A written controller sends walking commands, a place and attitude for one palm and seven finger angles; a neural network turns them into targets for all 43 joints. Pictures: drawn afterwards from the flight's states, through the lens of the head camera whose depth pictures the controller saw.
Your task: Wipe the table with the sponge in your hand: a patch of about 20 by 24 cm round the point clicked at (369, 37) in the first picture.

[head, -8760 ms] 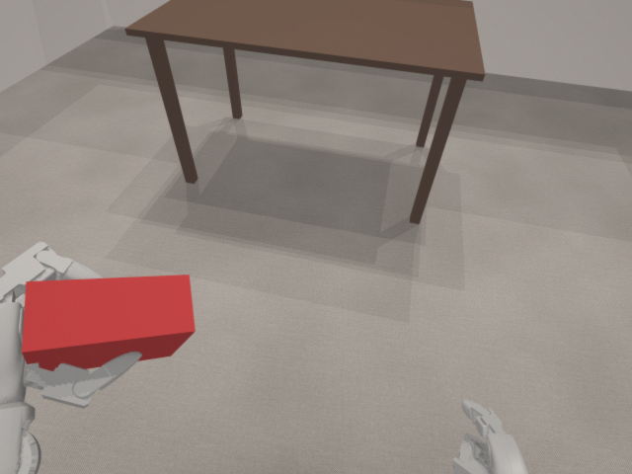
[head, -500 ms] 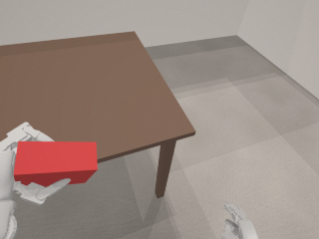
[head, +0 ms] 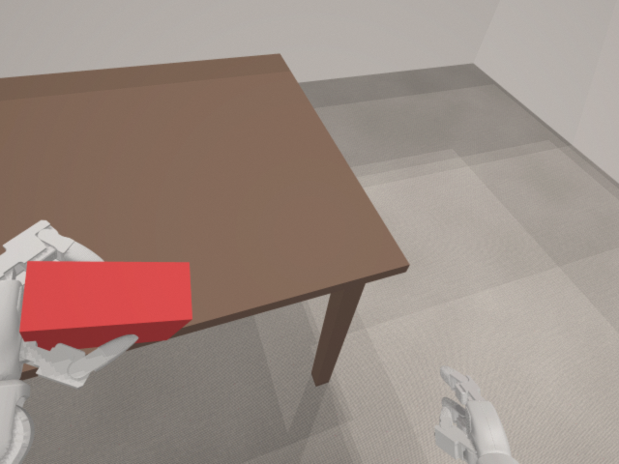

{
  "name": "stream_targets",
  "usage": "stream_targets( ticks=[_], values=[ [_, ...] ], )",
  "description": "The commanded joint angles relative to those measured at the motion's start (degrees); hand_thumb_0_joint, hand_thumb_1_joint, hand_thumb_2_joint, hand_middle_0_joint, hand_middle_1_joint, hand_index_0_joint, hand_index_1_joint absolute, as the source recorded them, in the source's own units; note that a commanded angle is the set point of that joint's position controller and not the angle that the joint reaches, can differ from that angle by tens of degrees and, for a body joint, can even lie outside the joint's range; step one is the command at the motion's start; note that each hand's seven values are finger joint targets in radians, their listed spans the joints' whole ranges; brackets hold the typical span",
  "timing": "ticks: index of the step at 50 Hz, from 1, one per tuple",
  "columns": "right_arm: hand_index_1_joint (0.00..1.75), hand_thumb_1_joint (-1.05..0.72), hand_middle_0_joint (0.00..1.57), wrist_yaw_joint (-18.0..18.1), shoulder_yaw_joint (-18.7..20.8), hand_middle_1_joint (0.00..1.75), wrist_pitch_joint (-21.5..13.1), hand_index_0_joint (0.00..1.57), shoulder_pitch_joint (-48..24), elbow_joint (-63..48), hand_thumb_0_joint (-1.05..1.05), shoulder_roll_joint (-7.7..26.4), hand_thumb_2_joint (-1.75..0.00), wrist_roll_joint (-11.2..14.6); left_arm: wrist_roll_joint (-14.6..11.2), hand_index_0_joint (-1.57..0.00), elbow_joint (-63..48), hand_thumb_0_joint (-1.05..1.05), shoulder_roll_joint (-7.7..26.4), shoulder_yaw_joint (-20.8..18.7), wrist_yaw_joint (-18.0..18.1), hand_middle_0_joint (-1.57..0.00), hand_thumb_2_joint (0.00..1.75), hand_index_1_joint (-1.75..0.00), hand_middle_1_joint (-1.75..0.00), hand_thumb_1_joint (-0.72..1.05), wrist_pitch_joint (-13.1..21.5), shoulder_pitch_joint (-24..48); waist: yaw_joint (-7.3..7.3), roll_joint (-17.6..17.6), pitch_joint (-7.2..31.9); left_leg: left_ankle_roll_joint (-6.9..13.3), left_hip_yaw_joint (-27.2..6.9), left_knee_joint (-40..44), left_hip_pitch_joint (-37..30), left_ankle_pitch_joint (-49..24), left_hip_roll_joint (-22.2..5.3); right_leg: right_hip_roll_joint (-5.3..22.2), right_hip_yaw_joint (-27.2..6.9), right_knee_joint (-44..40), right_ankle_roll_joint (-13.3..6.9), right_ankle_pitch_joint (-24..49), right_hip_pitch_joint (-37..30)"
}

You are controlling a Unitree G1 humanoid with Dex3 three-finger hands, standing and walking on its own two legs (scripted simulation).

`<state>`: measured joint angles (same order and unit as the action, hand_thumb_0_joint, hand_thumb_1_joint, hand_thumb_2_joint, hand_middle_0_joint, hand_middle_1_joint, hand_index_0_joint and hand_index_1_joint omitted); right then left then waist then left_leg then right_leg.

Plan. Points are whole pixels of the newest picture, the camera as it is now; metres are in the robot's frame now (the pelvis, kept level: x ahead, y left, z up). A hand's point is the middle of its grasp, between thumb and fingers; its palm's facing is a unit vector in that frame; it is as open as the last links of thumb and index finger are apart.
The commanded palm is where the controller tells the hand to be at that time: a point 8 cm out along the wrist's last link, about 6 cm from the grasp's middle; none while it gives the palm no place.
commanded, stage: come to a stop and stand still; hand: left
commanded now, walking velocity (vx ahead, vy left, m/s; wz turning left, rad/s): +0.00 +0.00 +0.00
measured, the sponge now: (134, 306) +0.23 +0.21 +0.13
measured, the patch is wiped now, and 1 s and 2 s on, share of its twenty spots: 0.00 0.00 0.00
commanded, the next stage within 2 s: look again from close up in 0.08 s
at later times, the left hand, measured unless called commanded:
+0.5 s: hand (113, 315) +0.21 +0.21 +0.16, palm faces +0.39 -0.85 -0.36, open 9.9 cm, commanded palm +0.15 +0.25 +0.17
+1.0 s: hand (104, 277) +0.24 +0.23 +0.16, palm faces +0.40 -0.82 -0.41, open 9.9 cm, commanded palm +0.18 +0.27 +0.17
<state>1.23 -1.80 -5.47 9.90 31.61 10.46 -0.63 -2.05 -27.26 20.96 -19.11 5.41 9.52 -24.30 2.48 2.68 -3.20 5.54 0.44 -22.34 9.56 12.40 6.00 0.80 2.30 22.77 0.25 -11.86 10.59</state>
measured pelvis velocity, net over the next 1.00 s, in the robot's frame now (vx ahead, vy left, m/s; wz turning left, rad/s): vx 0.03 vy -0.02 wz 0.04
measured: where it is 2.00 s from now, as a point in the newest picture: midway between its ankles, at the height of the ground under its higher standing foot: outside the picture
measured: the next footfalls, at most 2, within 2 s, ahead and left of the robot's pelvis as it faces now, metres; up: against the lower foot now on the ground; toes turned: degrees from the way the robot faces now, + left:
right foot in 1.14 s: +0.13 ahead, -0.08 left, +0.00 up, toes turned +3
left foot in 1.40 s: +0.17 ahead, +0.19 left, +0.00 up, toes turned +3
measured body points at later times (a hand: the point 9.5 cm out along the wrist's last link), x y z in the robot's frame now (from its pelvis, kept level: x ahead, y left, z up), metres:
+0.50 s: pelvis +0.00 -0.04 +0.00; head +0.01 -0.02 +0.45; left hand +0.18 +0.25 +0.18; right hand +0.18 -0.26 -0.07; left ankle -0.01 +0.04 -0.74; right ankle +0.00 -0.13 -0.74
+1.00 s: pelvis +0.03 -0.02 -0.01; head +0.05 +0.00 +0.44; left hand +0.21 +0.27 +0.18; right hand +0.19 -0.24 -0.09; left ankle -0.01 +0.05 -0.74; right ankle +0.01 -0.13 -0.71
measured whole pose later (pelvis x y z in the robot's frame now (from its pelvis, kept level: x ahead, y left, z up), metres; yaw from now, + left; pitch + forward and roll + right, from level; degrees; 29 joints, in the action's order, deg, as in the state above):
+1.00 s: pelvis +0.03 -0.02 -0.01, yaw +2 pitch +0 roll -1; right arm 1.6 -0.7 -5.2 14.4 34.5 10.3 -0.9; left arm -1.4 -30.0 23.1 -21.0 7.1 11.2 -26.5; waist -0.2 2.3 -1.6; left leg 5.1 0.3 -30.0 11.1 19.1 4.5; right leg -0.5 2.2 46.7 -1.7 -25.6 19.6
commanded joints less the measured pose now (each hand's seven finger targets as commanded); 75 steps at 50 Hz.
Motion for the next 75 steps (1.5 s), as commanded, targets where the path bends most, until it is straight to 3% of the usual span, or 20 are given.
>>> stream_targets(
  ticks=[1,10,22,30,39,42,44,45,48,50,55,56,58,60,62,64,67,70,73,75],
  values=[
    [0.3,-0.9,0.2,0.6,3.7,0.3,-3.1,0.2,-3.6,-7.9,0.0,8.4,-0.9,0.1,-0.6,-1.2,-16.2,0.0,9.5,-5.8,1.7,-1.2,1.3,-1.6,-1.6,0.1,4.8,6.7,-0.94,-11.4,10.3,-10.2,-9.9,4.9,-3.0,-24.7,-11.7,-1.3,-0.8,1.0,-1.2,1.0,-4.0],
    [0.3,-0.9,0.2,1.1,3.7,0.3,-2.2,0.2,-3.3,-7.4,0.0,8.5,-0.9,0.9,-1.2,-1.2,-9.5,0.0,7.5,-6.0,2.1,-1.2,1.3,-1.6,-1.6,0.1,4.2,1.4,-1.12,-3.9,10.0,-8.2,-7.6,3.9,5.6,-11.0,-8.9,1.4,-2.4,-2.4,-1.8,10.4,-10.4],
    [0.3,-0.9,0.2,2.1,3.5,0.3,-2.7,0.2,-4.5,-7.4,0.0,8.5,-0.9,0.9,-1.3,-1.2,-13.5,0.0,10.0,-7.3,2.9,-1.2,1.3,-1.6,-1.6,0.1,4.4,2.4,-0.97,-6.5,11.9,-5.6,-6.9,0.8,3.5,-13.5,-8.1,2.7,-3.8,-2.4,-1.8,14.1,-9.9],
    [0.3,-0.9,0.2,2.0,4.0,0.3,-1.5,0.2,-3.4,-6.9,0.0,8.9,-0.9,0.8,-1.5,-1.2,-9.0,0.0,7.7,-5.0,2.7,-1.2,1.3,-1.6,-1.6,0.1,3.8,2.2,-1.77,-3.4,8.9,-4.0,-5.7,-0.2,5.8,-1.8,-7.2,4.5,-6.3,-6.1,-2.2,1.6,-6.5],
    [0.3,-0.9,0.2,1.5,4.1,0.3,-0.9,0.2,-3.2,-6.7,0.0,8.4,-0.9,1.2,-0.8,-1.2,-11.6,0.0,9.7,-5.0,3.2,-1.2,1.3,-1.6,-1.6,0.1,4.1,7.0,-2.09,1.6,3.8,-3.0,-2.5,-14.1,11.3,7.1,-6.5,15.3,-15.9,-8.4,-8.4,-20.5,1.4],
    [0.3,-0.9,0.2,1.5,4.4,0.3,-1.2,0.2,-3.2,-6.6,0.0,8.9,-0.9,1.0,-1.0,-1.2,-15.5,0.0,11.6,-7.0,3.3,-1.2,1.3,-1.6,-1.6,0.1,4.5,6.5,-2.74,-7.6,5.8,-2.3,-4.5,-4.8,1.5,5.5,-7.6,9.8,-8.3,2.9,-6.0,-13.9,6.5],
    [0.3,-0.9,0.2,1.6,3.8,0.3,-2.1,0.2,-3.3,-7.2,0.0,8.9,-0.9,0.5,-0.6,-1.2,-19.4,0.0,11.6,-7.3,3.2,-1.2,1.3,-1.6,-1.6,0.1,5.9,5.7,-2.72,-20.0,6.6,1.5,-23.2,5.0,-3.8,-2.6,-16.8,-1.3,0.7,19.9,-1.6,-9.2,13.1],
    [0.3,-0.9,0.2,1.4,3.7,0.3,-2.7,0.2,-3.2,-7.2,0.0,8.0,-0.9,-0.3,-0.3,-1.2,-20.3,0.0,12.3,-7.3,2.9,-1.2,1.3,-1.6,-1.6,0.1,6.5,5.9,-2.98,-19.0,7.0,3.2,-26.4,5.6,-8.1,-12.1,-19.3,-1.3,-1.0,24.9,-1.7,-15.2,18.0],
    [0.3,-0.9,0.2,0.8,4.5,0.3,-3.6,0.2,-1.1,-6.4,0.0,8.6,-0.9,-0.1,0.1,-1.2,-18.2,0.0,11.6,-7.3,2.5,-1.2,1.3,-1.6,-1.6,0.1,6.4,2.7,-2.7,-9.5,8.5,3.0,-19.6,-0.2,-14.7,-30.7,-19.4,-0.6,-0.7,27.3,-2.0,-15.8,22.5],
    [0.3,-0.9,0.2,0.3,4.9,0.3,-3.2,0.2,0.1,-6.2,0.0,8.9,-0.9,0.5,-0.1,-1.2,-15.7,0.0,10.0,-6.8,2.1,-1.2,1.3,-1.6,-1.6,0.1,5.7,-1.1,-2.95,-9.8,9.3,1.5,-12.5,-3.0,-14.6,-32.9,-16.8,-1.0,1.8,23.2,-1.8,-12.4,20.8],
    [0.3,-0.9,0.2,0.0,4.4,0.3,-1.8,0.2,-1.2,-6.8,0.0,8.8,-0.9,1.0,-1.0,-1.2,-11.5,0.0,11.0,-9.7,1.7,-1.2,1.3,-1.6,-1.6,0.1,5.6,-3.6,-1.75,-7.9,10.2,-3.3,-5.4,-10.8,5.7,-29.1,-13.1,-2.0,5.9,3.5,-3.0,3.2,-6.4],
    [0.3,-0.9,0.2,0.1,4.5,0.3,-1.6,0.2,-2.1,-6.8,0.0,8.8,-0.9,1.2,-0.9,-1.2,-10.5,0.0,12.0,-10.9,1.8,-1.2,1.3,-1.6,-1.6,0.1,5.9,-2.8,-0.8,-2.6,12.7,-3.6,-3.6,-21.3,16.7,-22.5,-11.5,2.4,0.8,3.0,-5.3,11.4,-19.8],
    [0.3,-0.9,0.2,-0.4,5.6,0.3,-2.3,0.2,-1.9,-7.7,0.0,9.0,-0.9,1.6,-2.0,-1.2,-9.8,0.0,12.4,-11.3,1.8,-1.2,1.3,-1.6,-1.6,0.1,6.7,-1.2,-1.75,10.3,14.6,-4.7,-0.3,-48.5,30.9,13.4,-3.8,24.8,-29.1,-1.1,-16.9,20.5,-22.6],
    [0.3,-0.9,0.2,-1.0,6.1,0.3,-1.5,0.2,-1.1,-6.9,0.0,9.7,-0.9,1.7,-1.4,-1.2,-12.0,0.0,11.5,-10.7,1.9,-1.2,1.3,-1.6,-1.6,0.1,7.5,-0.3,-1.92,4.6,6.0,-4.7,-10.3,-49.8,28.5,15.7,-10.9,26.8,-30.9,-4.9,-16.6,4.8,-4.7],
    [0.3,-0.9,0.2,-1.4,4.4,0.3,0.0,0.2,-3.0,-6.2,0.0,7.9,-0.9,1.1,-0.7,-1.2,-16.3,0.0,13.1,-11.5,2.0,-1.2,1.3,-1.6,-1.6,0.1,8.2,0.9,-2.24,-0.4,3.9,-3.7,-9.9,-40.2,20.7,15.4,-13.6,23.1,-20.4,-2.3,-12.8,8.0,6.4],
    [0.3,-0.9,0.2,-0.7,3.3,0.3,-0.2,0.2,-3.7,-6.0,0.0,5.6,-0.9,0.9,-0.4,-1.2,-18.5,0.0,11.3,-9.3,2.1,-1.2,1.3,-1.6,-1.6,0.1,8.5,3.5,-2.37,1.6,5.2,-3.8,-1.4,-26.2,8.8,7.0,-10.9,16.3,-7.7,-2.2,-9.3,5.1,12.6],
    [0.3,-0.9,0.2,1.1,4.2,0.3,-3.1,0.2,-4.3,-4.9,0.0,6.4,-0.9,0.6,-0.4,-1.2,-20.0,0.0,11.7,-8.4,3.3,-1.2,1.3,-1.6,-1.6,0.1,7.8,5.3,-2.24,-3.4,6.3,-4.8,6.5,-11.3,-2.0,-1.2,-5.1,11.5,-3.6,2.3,-5.9,-1.6,11.8],
    [0.3,-0.9,0.2,1.9,5.5,0.3,-4.3,0.2,-2.6,-5.9,0.0,7.8,-0.9,1.1,-0.4,-1.2,-20.0,0.0,11.8,-9.7,3.4,-1.2,1.3,-1.6,-1.6,0.1,7.6,4.5,-1.86,-9.6,8.5,-2.2,-2.3,-4.8,-2.2,-8.3,-11.2,6.1,-1.7,14.2,-2.1,3.7,7.4],
    [0.3,-0.9,0.2,1.9,4.6,0.3,-3.8,0.2,-3.0,-6.5,0.0,6.8,-0.9,1.5,-0.5,-1.2,-15.6,0.0,11.4,-11.0,3.0,-1.2,1.3,-1.6,-1.6,0.1,6.4,2.5,-2.09,-12.2,8.5,1.7,-12.4,-1.2,0.8,-28.0,-19.0,0.9,1.1,19.3,0.7,-9.8,5.8],
    [0.3,-0.9,0.2,1.4,4.8,0.3,-4.1,0.2,-2.0,-6.1,0.0,7.2,-0.9,1.6,0.0,-1.2,-14.5,0.0,11.1,-11.6,2.8,-1.2,1.3,-1.6,-1.6,0.1,6.2,3.2,-1.98,-8.8,8.3,-0.8,-8.1,-3.5,1.3,-30.2,-18.3,1.4,1.0,9.4,0.1,-4.8,1.3]
  ],
)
